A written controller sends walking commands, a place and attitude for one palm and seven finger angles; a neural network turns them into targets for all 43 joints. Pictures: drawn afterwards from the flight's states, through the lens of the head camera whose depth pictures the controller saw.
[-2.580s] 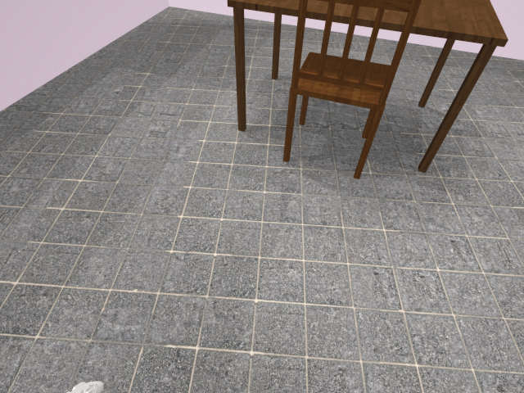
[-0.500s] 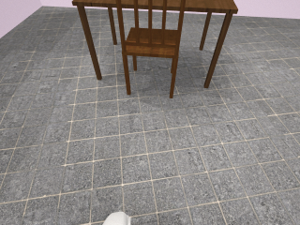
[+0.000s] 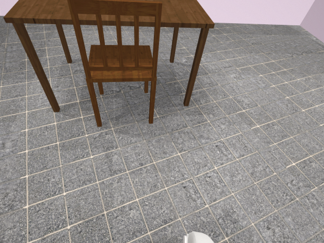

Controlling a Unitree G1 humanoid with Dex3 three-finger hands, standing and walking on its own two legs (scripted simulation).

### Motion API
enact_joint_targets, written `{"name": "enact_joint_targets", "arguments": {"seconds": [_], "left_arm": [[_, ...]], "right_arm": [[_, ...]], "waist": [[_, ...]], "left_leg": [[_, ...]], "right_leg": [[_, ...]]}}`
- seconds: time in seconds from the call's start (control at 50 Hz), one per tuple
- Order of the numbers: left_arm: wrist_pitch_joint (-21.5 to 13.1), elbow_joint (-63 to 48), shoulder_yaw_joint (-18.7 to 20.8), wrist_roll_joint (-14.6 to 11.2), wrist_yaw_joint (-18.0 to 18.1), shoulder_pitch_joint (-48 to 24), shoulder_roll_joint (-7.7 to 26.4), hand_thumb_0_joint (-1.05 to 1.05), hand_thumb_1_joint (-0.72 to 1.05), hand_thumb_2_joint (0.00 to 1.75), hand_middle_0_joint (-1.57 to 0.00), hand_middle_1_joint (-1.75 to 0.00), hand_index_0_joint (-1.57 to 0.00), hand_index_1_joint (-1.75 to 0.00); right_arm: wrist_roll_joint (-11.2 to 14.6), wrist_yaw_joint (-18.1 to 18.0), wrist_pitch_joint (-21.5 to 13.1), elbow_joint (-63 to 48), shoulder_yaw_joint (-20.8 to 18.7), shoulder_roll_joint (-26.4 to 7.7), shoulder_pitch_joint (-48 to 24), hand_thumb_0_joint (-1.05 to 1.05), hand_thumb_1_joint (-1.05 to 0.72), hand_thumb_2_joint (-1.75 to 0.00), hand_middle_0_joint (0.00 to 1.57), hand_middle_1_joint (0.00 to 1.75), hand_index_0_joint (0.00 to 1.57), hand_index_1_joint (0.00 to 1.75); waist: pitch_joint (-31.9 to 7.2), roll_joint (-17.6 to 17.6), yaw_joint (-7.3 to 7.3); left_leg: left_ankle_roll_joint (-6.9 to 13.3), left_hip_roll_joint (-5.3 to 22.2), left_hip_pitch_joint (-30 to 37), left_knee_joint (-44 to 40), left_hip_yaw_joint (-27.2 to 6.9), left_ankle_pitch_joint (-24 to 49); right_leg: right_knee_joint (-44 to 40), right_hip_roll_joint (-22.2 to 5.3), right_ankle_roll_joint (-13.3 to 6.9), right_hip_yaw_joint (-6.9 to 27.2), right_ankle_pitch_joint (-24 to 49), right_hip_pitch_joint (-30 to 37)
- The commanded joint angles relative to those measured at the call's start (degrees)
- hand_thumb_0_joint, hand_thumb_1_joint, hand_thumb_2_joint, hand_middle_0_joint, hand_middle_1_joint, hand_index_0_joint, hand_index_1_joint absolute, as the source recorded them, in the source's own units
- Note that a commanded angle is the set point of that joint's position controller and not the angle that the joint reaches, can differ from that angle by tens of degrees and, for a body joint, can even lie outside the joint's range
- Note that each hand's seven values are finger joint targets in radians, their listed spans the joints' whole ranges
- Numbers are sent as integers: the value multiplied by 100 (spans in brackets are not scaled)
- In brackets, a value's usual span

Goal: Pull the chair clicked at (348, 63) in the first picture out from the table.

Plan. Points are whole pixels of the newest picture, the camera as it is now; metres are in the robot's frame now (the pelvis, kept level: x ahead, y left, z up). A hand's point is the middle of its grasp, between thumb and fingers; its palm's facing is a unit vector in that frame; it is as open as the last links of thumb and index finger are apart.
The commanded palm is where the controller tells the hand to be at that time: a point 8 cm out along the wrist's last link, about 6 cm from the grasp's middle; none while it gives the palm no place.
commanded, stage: walk to a spot facing it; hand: left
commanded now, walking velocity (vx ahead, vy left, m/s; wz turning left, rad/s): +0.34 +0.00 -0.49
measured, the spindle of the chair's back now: (119, 42) +1.08 +0.31 -0.07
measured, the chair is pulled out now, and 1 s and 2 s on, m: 0.00 0.00 0.00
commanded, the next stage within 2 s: turn to face it in 0.70 s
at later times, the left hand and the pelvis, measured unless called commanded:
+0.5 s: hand (142, 175) +0.36 +0.08 -0.18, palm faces -0.26 -0.95 -0.15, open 7.3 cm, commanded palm none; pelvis +0.21 -0.05 -0.02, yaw -14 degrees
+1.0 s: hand (129, 149) +0.47 +0.15 -0.18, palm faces -0.27 -0.95 -0.16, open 7.3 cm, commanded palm none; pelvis +0.39 -0.02 +0.00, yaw -19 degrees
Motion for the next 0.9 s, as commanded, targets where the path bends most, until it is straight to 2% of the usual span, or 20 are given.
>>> {"name": "enact_joint_targets", "arguments": {"seconds": [0.0,0.22,0.26,0.3,0.32,0.34,0.36,0.38,0.4,0.42,0.46,0.5,0.54,0.68,0.74,0.76,0.78,0.8,0.84,0.88], "left_arm": [[-5,-338,-49,29,-103,-3,-139,0,90,90,-20,-30,-20,-30],[-77,-784,-201,-23,-153,-1733,-266,0,90,90,-20,-30,-20,-30],[-128,-772,-212,-25,-140,-1642,-238,0,90,90,-20,-30,-20,-30],[-195,-605,-168,-18,-95,-1039,-60,0,90,90,-20,-30,-20,-30],[-257,-395,-115,3,-75,-355,44,0,90,90,-20,-30,-20,-30],[-336,-127,-6,11,-43,555,405,0,90,90,-20,-30,-20,-30],[-395,14,147,-22,40,1221,1076,0,90,90,-20,-30,-20,-30],[-353,118,180,-190,86,1448,1410,0,90,90,-20,-30,-20,-30],[-334,-3,184,-193,132,1169,1276,0,90,90,-20,-30,-20,-30],[-334,-97,118,-179,149,716,1017,0,90,90,-20,-30,-20,-30],[-420,-164,-38,-142,190,147,518,0,90,90,-20,-30,-20,-30],[-481,-167,-62,-72,201,-134,417,0,90,90,-20,-30,-20,-30],[-503,-186,-39,-66,184,-98,298,0,90,90,-20,-30,-20,-30],[-438,-101,-38,-71,130,317,607,0,90,90,-20,-30,-20,-30],[-354,-184,12,-108,130,169,677,0,90,90,-20,-30,-20,-30],[-322,-236,-13,-130,110,162,523,0,90,90,-20,-30,-20,-30],[-307,-298,-77,-188,61,418,159,0,90,90,-20,-30,-20,-30],[-339,-367,-147,-138,96,421,161,0,90,90,-20,-30,-20,-30],[-294,-175,-137,-97,140,262,165,0,90,90,-20,-30,-20,-30],[-241,62,-205,-80,117,462,-28,0,90,90,-20,-30,-20,-30]], "right_arm": [[16,-20,-114,-1,-106,-611,630,0,-90,-90,20,30,20,30],[-71,-14,12,506,-39,-707,1667,0,-90,-90,20,30,20,30],[-77,-19,31,535,-57,-788,1687,0,-90,-90,20,30,20,30],[-49,-9,54,479,-103,-909,1609,0,-90,-90,20,30,20,30],[-25,1,67,413,-108,-995,1463,0,-90,-90,20,30,20,30],[41,55,67,318,-106,-1002,1284,0,-90,-90,20,30,20,30],[140,92,47,104,-50,-608,1333,0,-90,-90,20,30,20,30],[134,30,34,-102,-36,-501,879,0,-90,-90,20,30,20,30],[96,9,46,-214,-89,-594,606,0,-90,-90,20,30,20,30],[68,20,81,-231,-108,-556,414,0,-90,-90,20,30,20,30],[-38,50,240,-75,-88,-407,505,0,-90,-90,20,30,20,30],[-60,81,343,84,-90,-285,987,0,-90,-90,20,30,20,30],[-81,112,379,12,-86,-244,829,0,-90,-90,20,30,20,30],[-35,225,231,-579,-40,-434,-578,0,-90,-90,20,30,20,30],[-19,151,149,-515,-82,-676,-229,0,-90,-90,20,30,20,30],[-39,77,112,-357,-142,-1003,322,0,-90,-90,20,30,20,30],[-136,36,93,-270,-270,-1661,889,0,-90,-90,20,30,20,30],[-85,58,193,-268,-229,-1845,1214,0,-90,-90,20,30,20,30],[-71,1,212,-318,-69,-1295,512,0,-90,-90,20,30,20,30],[-40,3,161,-340,73,-832,11,0,-90,-90,20,30,20,30]], "waist": [[245,707,-72],[769,941,-585],[563,1105,-503],[115,1136,-231],[-291,1140,120],[-881,865,572],[-1626,-332,721],[-1679,-368,676],[-1408,-215,614],[-793,2,380],[-146,280,-99],[-207,-30,-451],[-126,-256,-429],[81,-442,-13],[16,-172,-269],[-262,376,-516],[-755,1943,-652],[-857,2224,-694],[-189,1374,-454],[35,1069,-131]], "left_leg": [[290,1680,553,-1602,-1021,593],[268,1762,1554,-1198,-26,2518],[226,1761,1852,-776,188,3694],[120,1778,1861,254,360,5308],[-31,1623,1599,1169,515,5430],[-238,1547,479,2485,534,4490],[-547,741,-1598,4373,413,-58],[-637,215,-2690,5764,-346,-2189],[-560,436,-2733,5915,-1079,-1644],[-571,670,-2831,5788,-1219,-1150],[-597,860,-2218,4993,-1240,-613],[-661,798,-1823,4400,-1158,-429],[-714,756,-1802,3850,-1066,-155],[-647,307,-1350,1603,-876,-48],[-643,134,-2,447,-751,287],[-543,436,1064,0,-1083,341],[30,1966,2052,-379,-2822,774],[521,2687,1743,-758,-3657,1030],[674,2288,617,-989,-3161,1030],[468,1616,-96,-1069,-2176,1752]], "right_leg": [[-334,-344,114,207,557,-854],[-2702,-71,-156,-569,299,-551],[-3070,169,-331,-788,-54,-176],[-3416,497,-541,-1005,-347,815],[-3761,685,-616,-1136,-136,1806],[-4034,398,-783,-774,500,3559],[-4166,-1346,-1469,1681,1442,5424],[-4631,-2153,-1983,2966,3189,5638],[-4846,-2025,-1844,2662,2872,4895],[-5028,-1820,-1687,2313,2197,4136],[-5383,-1271,-1235,1312,1773,2509],[-5511,-953,-1100,775,1454,1989],[-5607,-762,-1103,631,1117,1684],[-5395,-749,-1049,1093,783,2051],[-4740,-562,-802,1075,675,1679],[-3750,-217,-576,834,674,1204],[-2092,550,-202,57,-1061,162],[-836,571,-132,-30,-2484,14],[-46,182,-102,238,-1861,-55],[-492,-61,30,143,-1177,499]]}}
